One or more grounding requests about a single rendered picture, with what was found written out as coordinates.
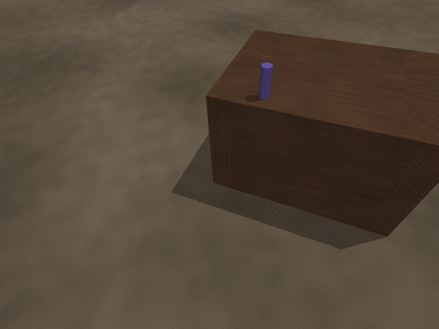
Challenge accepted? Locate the can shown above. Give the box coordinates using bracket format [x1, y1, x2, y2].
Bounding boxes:
[259, 62, 273, 99]

